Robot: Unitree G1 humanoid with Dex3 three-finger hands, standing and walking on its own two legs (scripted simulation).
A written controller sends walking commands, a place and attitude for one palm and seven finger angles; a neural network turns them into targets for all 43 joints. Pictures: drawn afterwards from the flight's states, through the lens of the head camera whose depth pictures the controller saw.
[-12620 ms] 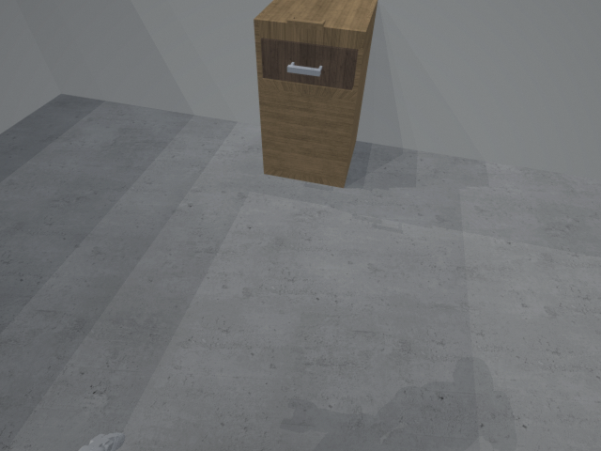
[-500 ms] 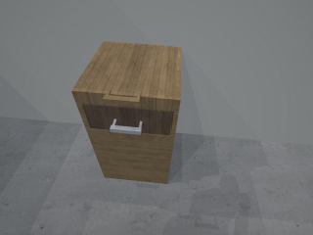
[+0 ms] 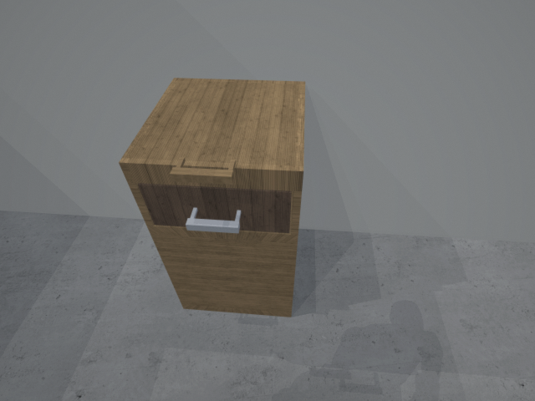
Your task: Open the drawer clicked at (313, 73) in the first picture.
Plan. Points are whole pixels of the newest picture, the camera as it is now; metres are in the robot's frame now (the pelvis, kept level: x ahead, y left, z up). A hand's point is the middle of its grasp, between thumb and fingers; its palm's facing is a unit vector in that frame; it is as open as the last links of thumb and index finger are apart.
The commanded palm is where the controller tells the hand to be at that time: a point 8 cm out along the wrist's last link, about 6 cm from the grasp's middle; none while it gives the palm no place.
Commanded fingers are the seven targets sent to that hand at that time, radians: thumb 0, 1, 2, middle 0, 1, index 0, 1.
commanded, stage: look again from close up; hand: left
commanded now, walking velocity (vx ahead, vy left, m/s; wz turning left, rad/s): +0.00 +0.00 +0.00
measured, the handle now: (214, 219) +0.58 +0.18 -0.16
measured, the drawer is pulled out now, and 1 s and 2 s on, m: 0.00 0.00 0.00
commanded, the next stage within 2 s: shuffle to correct the standing spot in 0.02 s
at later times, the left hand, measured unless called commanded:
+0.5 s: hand out of the picture +0.00 +0.12 -0.18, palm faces +0.07 -0.99 -0.12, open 7.4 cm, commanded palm none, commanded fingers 0.00 0.90 0.90 -0.20 -0.30 -0.20 -0.30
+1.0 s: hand out of the picture +0.05 +0.16 -0.18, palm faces +0.00 -0.98 -0.22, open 7.3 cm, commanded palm none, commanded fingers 0.00 0.90 0.90 -0.20 -0.30 -0.20 -0.30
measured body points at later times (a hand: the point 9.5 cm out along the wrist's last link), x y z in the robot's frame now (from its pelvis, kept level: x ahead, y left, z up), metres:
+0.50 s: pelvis +0.04 -0.02 -0.01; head +0.06 -0.02 +0.44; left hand +0.00 +0.17 -0.17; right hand +0.00 -0.23 -0.17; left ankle -0.03 +0.06 -0.74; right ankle +0.02 -0.11 -0.74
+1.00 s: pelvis +0.01 -0.02 -0.01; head +0.03 -0.02 +0.44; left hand +0.05 +0.21 -0.16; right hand +0.04 -0.25 -0.16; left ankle -0.02 +0.07 -0.74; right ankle +0.02 -0.12 -0.74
